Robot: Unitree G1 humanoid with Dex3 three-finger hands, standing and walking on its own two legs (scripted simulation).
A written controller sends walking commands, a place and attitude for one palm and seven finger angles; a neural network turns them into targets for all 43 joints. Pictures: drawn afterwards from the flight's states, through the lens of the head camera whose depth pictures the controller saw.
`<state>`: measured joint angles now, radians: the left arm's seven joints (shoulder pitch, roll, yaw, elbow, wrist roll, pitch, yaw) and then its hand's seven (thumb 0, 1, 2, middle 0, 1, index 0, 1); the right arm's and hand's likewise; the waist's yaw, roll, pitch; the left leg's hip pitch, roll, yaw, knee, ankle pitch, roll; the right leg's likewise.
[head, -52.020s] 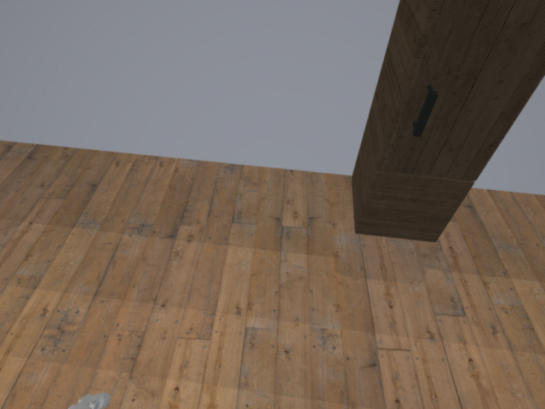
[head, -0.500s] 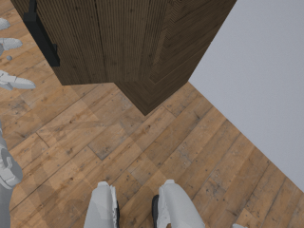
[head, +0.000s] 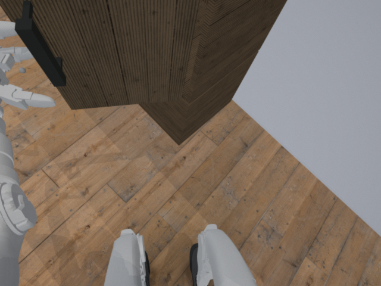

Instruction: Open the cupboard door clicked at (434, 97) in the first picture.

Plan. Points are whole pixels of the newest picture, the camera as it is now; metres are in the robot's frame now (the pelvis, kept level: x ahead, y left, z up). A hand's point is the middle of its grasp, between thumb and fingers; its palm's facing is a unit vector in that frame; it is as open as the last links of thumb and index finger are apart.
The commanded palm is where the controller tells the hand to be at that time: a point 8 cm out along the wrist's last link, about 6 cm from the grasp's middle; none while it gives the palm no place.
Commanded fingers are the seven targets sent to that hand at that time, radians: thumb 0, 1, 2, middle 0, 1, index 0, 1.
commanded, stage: slide the fingers in behind the handle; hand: left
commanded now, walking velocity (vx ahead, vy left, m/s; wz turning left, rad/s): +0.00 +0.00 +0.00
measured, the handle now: (45, 48) +0.56 +0.25 +0.05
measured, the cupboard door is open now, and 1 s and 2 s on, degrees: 56 56 56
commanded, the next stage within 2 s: close the thumb around the handle in 1.22 s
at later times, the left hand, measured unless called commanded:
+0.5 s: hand (40, 70) +0.51 +0.25 +0.06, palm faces +0.10 -0.99 -0.02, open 13.9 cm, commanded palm +0.49 +0.28 +0.05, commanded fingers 0.00 -0.50 0.30 -0.30 -1.20 -0.30 -1.20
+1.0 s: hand (57, 68) +0.52 +0.22 +0.06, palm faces +0.12 -0.99 -0.03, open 13.9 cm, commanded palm +0.49 +0.25 +0.05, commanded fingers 0.00 -0.50 0.30 -0.30 -1.20 -0.30 -1.20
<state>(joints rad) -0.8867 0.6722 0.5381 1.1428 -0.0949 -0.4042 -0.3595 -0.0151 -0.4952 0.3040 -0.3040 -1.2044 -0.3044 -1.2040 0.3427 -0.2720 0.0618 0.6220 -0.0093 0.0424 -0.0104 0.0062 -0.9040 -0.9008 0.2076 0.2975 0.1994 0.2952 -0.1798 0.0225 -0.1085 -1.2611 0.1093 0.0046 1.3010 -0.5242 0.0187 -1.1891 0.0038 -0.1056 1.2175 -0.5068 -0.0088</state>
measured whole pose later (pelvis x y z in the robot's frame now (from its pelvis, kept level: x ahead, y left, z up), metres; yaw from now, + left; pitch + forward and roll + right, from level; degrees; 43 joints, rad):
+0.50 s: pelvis +0.00 +0.00 +0.00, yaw +0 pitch +27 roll -5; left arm -0.87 0.58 0.48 1.12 -0.09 -0.43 -0.29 -0.02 -0.50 0.30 -0.30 -1.20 -0.30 -1.20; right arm 0.33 -0.27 0.05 0.62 -0.02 0.04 0.00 0.01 -0.90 -0.90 0.21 0.30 0.20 0.30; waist -0.17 0.02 -0.12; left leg -1.24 0.10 0.01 1.29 -0.53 0.02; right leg -1.17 0.00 -0.10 1.21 -0.51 -0.01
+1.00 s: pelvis +0.00 -0.01 +0.00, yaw +1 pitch +27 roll -4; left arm -0.88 0.53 0.46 1.13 -0.07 -0.47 -0.21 -0.02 -0.50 0.30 -0.30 -1.20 -0.30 -1.20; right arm 0.34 -0.26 0.04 0.63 -0.03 0.05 0.01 0.01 -0.91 -0.90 0.21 0.30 0.20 0.30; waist -0.18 0.03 -0.12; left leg -1.23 0.10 0.01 1.29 -0.53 0.01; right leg -1.17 0.00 -0.09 1.23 -0.52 -0.01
